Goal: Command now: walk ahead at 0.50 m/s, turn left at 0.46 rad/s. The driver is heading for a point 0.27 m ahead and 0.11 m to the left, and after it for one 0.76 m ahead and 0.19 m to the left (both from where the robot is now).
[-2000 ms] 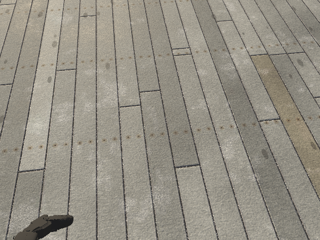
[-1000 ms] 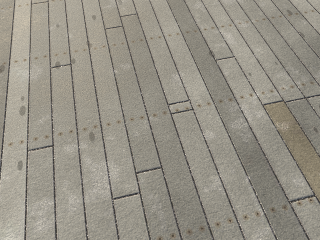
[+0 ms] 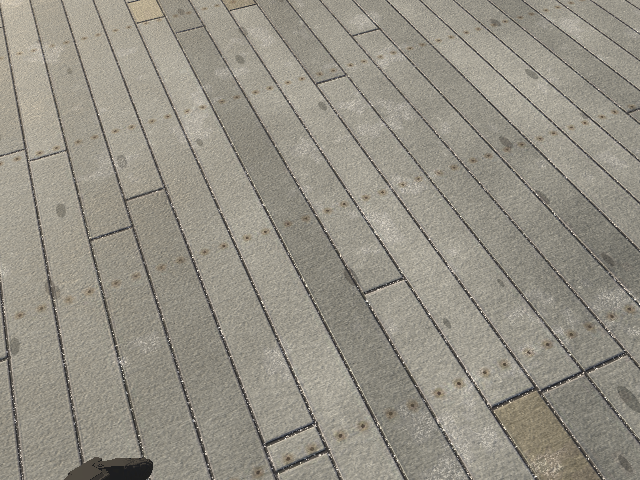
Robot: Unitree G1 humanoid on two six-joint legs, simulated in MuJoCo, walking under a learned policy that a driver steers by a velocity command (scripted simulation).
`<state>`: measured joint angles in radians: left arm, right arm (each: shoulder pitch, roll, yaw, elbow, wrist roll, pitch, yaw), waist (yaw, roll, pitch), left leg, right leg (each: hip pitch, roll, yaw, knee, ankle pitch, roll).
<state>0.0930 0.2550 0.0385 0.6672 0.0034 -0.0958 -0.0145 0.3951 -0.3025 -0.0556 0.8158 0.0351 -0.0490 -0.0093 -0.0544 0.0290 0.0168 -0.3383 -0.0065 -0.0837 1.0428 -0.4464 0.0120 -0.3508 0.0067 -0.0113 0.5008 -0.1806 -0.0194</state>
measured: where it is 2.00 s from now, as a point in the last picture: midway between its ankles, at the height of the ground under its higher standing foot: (233, 386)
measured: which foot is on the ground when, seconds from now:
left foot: up 0.00-0.38, down 0.40-0.92, up 0.94-1.00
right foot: down 0.00-0.42, up 0.44-0.86, down 0.88-1.00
